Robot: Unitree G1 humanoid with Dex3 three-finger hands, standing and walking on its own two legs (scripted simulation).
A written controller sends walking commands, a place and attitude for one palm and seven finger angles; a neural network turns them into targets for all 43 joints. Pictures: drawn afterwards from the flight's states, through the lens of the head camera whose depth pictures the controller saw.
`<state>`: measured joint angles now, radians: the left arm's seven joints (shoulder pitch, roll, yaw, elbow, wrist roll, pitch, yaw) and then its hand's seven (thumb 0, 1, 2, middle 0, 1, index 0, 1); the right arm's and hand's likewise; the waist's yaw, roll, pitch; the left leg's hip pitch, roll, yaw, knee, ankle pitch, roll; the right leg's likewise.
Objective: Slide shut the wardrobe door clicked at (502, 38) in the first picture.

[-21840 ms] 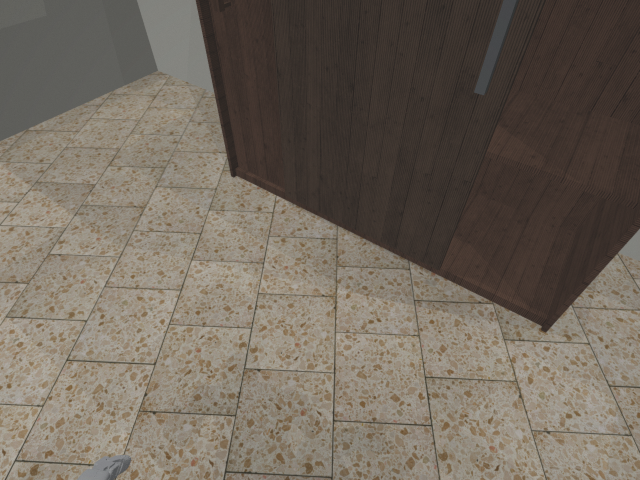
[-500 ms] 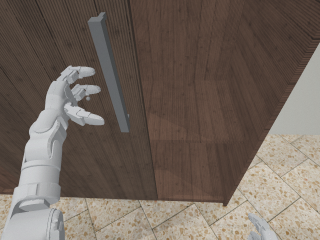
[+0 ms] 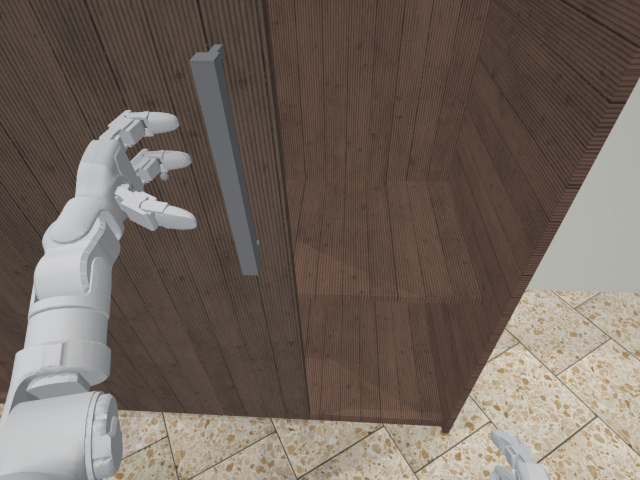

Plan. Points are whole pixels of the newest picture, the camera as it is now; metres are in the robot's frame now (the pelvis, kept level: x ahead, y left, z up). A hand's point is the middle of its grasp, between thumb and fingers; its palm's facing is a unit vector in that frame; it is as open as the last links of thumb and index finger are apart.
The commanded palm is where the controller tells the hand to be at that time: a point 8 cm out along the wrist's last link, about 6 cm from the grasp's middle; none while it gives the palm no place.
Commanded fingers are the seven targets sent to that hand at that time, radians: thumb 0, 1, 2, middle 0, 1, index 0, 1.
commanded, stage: move the hooked fingers beside the handle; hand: left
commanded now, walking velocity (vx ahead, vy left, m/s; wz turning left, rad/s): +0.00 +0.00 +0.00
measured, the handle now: (237, 177) +0.46 +0.14 +0.18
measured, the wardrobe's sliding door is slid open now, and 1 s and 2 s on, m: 0.40 0.40 0.40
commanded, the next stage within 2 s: feel for the door with the fingertips in 0.56 s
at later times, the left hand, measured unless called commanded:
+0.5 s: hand (178, 206) +0.39 +0.20 +0.18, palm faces +0.01 -1.00 -0.04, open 14.0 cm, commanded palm +0.37 +0.25 +0.20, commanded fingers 0.00 -0.50 0.30 -0.30 -1.20 -0.30 -1.20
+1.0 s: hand (199, 184) +0.38 +0.16 +0.22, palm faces +0.00 -1.00 -0.02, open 14.0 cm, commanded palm +0.36 +0.22 +0.20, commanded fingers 0.00 -0.50 0.30 -0.30 -1.20 -0.30 -1.20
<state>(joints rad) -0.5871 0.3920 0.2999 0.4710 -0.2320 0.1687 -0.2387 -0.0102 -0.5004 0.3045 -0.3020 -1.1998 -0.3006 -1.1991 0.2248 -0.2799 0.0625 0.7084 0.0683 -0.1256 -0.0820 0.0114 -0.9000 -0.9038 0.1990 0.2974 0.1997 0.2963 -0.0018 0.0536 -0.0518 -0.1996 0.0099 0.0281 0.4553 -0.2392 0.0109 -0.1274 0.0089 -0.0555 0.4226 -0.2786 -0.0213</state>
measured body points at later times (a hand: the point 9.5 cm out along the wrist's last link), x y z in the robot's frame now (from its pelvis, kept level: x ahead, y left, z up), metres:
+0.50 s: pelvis +0.00 +0.01 +0.00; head +0.00 -0.02 +0.45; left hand +0.39 +0.26 +0.18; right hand +0.14 -0.25 -0.10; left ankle +0.00 +0.11 -0.74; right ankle -0.03 -0.10 -0.74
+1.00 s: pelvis +0.00 +0.00 +0.00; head -0.02 -0.02 +0.45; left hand +0.37 +0.22 +0.22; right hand +0.17 -0.23 -0.09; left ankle +0.00 +0.11 -0.74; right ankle -0.03 -0.10 -0.74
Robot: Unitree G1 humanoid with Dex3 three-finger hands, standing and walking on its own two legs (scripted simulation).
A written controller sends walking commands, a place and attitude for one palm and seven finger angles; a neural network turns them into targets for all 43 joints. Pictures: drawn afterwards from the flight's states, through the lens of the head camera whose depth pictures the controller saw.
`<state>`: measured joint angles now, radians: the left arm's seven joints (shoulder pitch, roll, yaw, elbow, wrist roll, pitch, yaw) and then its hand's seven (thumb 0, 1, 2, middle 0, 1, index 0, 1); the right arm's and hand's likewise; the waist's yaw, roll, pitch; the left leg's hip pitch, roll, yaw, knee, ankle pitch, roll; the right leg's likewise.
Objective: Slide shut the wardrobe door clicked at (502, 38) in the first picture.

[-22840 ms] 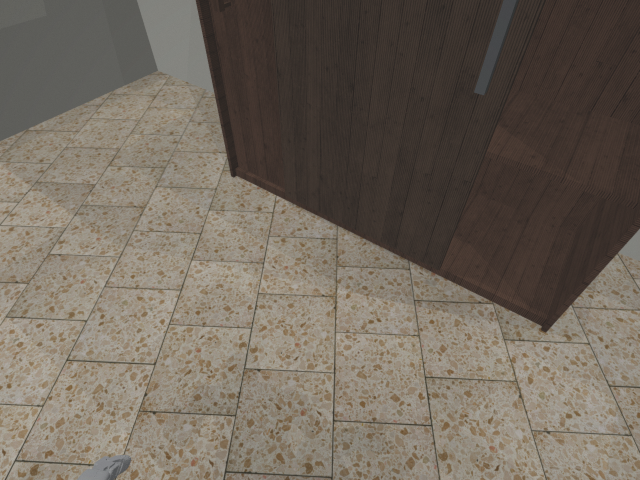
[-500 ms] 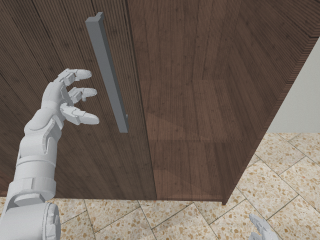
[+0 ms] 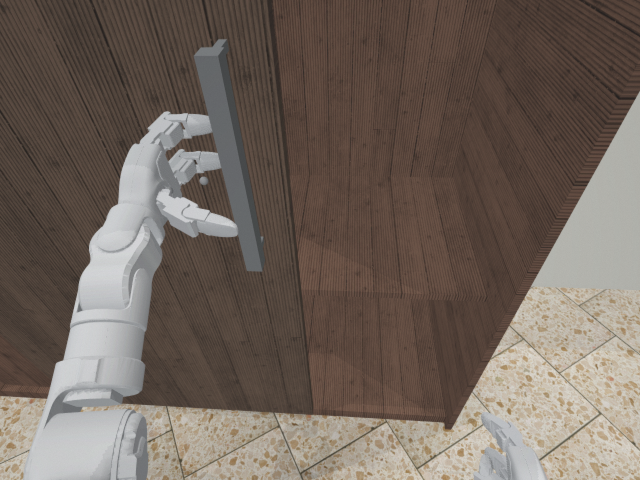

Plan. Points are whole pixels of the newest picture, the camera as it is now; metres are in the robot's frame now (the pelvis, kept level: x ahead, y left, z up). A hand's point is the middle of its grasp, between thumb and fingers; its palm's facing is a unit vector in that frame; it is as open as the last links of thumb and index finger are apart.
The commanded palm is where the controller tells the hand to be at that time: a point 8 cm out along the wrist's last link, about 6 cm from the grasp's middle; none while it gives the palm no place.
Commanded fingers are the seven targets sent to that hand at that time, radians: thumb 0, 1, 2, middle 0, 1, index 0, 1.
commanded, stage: feel for the door with the fingertips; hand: left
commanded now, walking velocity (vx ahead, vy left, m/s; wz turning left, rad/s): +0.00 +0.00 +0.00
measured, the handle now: (241, 173) +0.46 +0.14 +0.18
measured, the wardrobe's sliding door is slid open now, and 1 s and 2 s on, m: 0.40 0.40 0.40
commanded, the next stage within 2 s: slide the fingers in behind the handle in 0.68 s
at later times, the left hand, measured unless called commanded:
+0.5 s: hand (211, 181) +0.40 +0.16 +0.21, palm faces +0.02 -1.00 -0.03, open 14.0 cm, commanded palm +0.38 +0.21 +0.20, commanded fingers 0.00 -0.50 0.30 -0.30 -1.20 -0.30 -1.20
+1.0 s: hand (213, 171) +0.42 +0.16 +0.21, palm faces +0.01 -1.00 +0.00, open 13.8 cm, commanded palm +0.39 +0.21 +0.20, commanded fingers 0.00 -0.50 0.30 -0.30 -1.20 -0.30 -1.20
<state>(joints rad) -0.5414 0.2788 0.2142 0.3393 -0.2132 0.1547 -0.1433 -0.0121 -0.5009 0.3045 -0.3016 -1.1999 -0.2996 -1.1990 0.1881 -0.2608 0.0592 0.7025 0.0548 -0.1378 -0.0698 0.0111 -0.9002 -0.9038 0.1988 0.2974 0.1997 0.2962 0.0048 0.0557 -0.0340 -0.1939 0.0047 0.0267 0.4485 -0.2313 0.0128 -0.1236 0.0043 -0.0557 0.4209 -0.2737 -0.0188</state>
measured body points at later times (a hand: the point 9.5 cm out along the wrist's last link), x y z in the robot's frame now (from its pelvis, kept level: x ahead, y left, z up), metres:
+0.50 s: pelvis -0.01 -0.01 +0.00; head -0.02 -0.04 +0.45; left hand +0.39 +0.21 +0.21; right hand +0.15 -0.26 -0.10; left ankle +0.01 +0.11 -0.74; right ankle -0.03 -0.11 -0.74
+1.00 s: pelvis -0.01 +0.00 +0.00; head -0.02 -0.02 +0.45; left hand +0.41 +0.21 +0.21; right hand +0.11 -0.26 -0.11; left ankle +0.01 +0.11 -0.74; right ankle -0.03 -0.11 -0.74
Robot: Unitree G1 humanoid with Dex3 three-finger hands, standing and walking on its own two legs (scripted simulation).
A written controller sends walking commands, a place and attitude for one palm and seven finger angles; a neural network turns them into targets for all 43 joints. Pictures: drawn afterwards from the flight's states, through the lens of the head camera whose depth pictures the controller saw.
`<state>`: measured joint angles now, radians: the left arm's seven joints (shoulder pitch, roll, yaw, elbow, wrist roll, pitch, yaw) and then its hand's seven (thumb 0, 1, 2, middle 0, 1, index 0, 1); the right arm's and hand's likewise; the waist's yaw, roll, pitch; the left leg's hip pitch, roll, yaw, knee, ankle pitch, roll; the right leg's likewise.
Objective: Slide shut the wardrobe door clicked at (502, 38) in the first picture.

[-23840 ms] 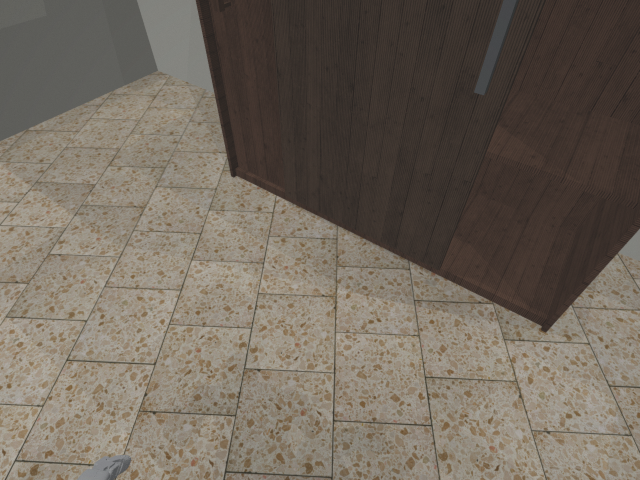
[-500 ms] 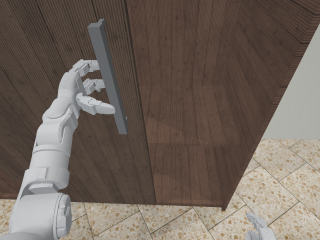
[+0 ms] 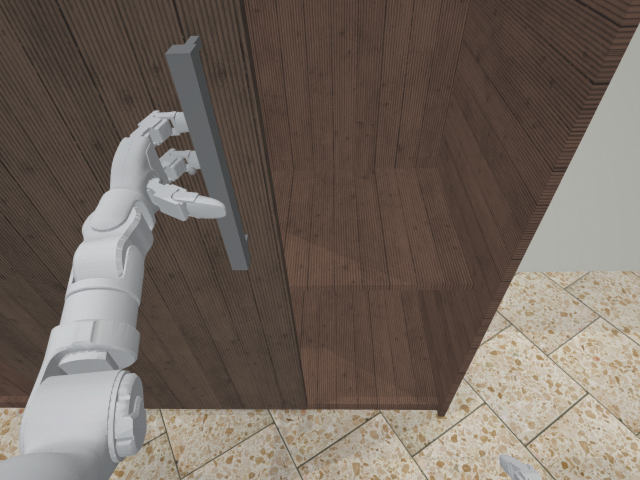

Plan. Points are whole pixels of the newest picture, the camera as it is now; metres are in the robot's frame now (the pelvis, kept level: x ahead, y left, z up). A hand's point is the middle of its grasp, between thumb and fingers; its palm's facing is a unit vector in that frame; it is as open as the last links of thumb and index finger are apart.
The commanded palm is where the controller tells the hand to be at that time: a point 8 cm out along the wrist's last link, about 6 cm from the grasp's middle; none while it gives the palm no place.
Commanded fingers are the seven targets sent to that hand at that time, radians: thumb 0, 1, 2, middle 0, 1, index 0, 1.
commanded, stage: slide the fingers in behind the handle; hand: left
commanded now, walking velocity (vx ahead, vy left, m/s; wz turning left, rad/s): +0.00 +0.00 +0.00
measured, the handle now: (221, 171) +0.46 +0.15 +0.18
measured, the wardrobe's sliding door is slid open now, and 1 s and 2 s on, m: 0.40 0.40 0.40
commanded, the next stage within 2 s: grip the handle and tug to test in 1.60 s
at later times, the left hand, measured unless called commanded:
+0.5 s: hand (198, 177) +0.41 +0.16 +0.20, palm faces +0.03 -1.00 -0.01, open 14.0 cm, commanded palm +0.39 +0.21 +0.20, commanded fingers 0.00 -0.50 0.30 -0.30 -1.20 -0.30 -1.20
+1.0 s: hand (217, 181) +0.40 +0.13 +0.21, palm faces +0.02 -1.00 -0.01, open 14.0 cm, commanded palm +0.38 +0.18 +0.20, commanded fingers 0.00 -0.50 0.30 -0.30 -1.20 -0.30 -1.20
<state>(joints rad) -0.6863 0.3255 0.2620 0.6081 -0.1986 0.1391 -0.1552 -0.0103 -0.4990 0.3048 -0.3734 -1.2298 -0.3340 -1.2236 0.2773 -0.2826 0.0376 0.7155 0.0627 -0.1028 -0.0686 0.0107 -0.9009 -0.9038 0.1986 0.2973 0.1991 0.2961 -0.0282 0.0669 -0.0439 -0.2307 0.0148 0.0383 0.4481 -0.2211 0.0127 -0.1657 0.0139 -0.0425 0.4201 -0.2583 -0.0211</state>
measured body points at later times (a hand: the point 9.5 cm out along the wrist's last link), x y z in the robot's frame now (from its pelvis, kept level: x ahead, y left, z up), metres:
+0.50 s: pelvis +0.01 +0.01 +0.00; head +0.00 -0.01 +0.45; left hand +0.41 +0.21 +0.21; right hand +0.16 -0.23 -0.10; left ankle +0.01 +0.11 -0.74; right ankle -0.02 -0.10 -0.74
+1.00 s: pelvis +0.01 +0.00 +0.00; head -0.01 -0.03 +0.45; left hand +0.39 +0.19 +0.21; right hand +0.17 -0.24 -0.10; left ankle +0.01 +0.11 -0.74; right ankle -0.02 -0.10 -0.74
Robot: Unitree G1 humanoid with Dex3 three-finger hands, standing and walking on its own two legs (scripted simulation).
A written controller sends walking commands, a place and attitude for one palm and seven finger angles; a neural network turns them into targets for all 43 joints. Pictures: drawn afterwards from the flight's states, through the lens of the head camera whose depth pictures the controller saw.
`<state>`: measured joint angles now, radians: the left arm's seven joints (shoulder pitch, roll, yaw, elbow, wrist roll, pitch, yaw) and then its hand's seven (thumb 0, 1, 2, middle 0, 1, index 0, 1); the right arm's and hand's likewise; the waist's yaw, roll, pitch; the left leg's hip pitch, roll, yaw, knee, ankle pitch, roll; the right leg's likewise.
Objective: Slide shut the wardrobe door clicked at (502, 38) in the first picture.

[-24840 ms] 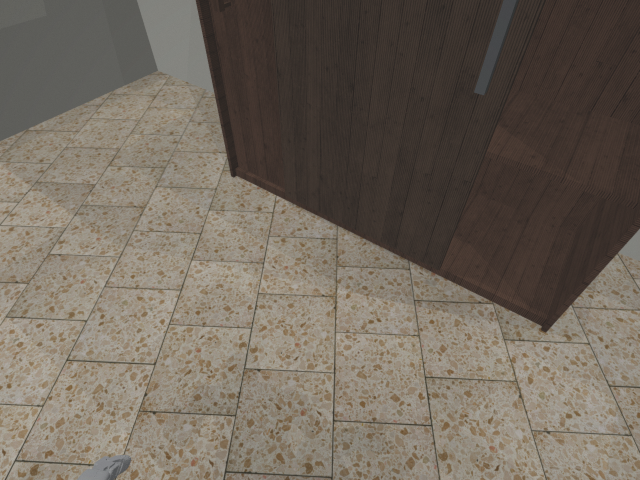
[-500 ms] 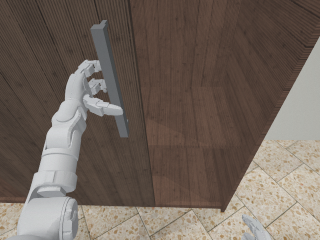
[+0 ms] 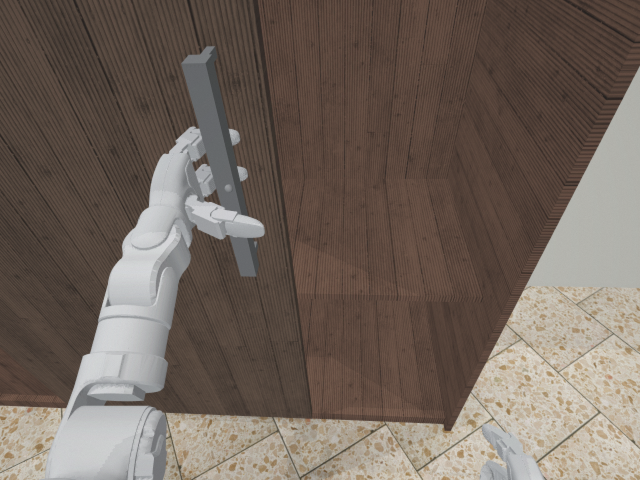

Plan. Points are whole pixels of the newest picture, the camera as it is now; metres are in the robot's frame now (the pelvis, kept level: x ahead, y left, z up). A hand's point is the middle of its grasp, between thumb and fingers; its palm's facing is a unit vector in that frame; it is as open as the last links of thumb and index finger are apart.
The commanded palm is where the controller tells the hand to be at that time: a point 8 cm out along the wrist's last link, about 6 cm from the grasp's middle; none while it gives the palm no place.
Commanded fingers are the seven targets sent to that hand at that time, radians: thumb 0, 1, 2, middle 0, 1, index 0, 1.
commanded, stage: slide the fingers in behind the handle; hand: left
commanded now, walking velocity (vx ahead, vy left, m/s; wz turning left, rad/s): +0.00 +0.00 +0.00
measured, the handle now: (232, 179) +0.45 +0.15 +0.18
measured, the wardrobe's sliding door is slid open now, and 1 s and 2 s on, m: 0.40 0.40 0.40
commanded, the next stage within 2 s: grip the handle and tug to test in 0.60 s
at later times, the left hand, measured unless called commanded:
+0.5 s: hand (235, 184) +0.41 +0.13 +0.20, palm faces +0.01 -1.00 -0.01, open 14.0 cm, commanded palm +0.38 +0.18 +0.20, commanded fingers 0.00 -0.50 0.30 -0.30 -1.20 -0.30 -1.20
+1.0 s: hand (234, 184) +0.41 +0.13 +0.20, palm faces +0.01 -1.00 +0.00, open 11.8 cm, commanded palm +0.38 +0.18 +0.20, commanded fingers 0.00 0.25 0.62 -0.38 -1.31 -0.38 -1.31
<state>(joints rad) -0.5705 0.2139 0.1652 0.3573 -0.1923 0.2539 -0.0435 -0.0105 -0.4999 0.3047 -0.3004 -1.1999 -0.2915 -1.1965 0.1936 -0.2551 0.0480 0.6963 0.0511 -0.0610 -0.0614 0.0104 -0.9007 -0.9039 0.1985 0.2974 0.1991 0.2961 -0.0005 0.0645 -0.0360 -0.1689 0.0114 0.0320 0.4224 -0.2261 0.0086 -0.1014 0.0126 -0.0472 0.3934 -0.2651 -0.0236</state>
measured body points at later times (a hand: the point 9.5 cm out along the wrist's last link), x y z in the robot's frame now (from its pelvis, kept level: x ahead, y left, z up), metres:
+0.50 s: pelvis +0.00 +0.00 +0.00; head -0.02 -0.03 +0.45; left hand +0.40 +0.18 +0.20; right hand +0.14 -0.25 -0.11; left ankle +0.00 +0.11 -0.74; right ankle -0.03 -0.10 -0.74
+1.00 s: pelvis +0.00 +0.01 +0.00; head -0.01 -0.01 +0.45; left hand +0.40 +0.18 +0.20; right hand +0.16 -0.23 -0.10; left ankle +0.00 +0.11 -0.74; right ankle -0.03 -0.10 -0.74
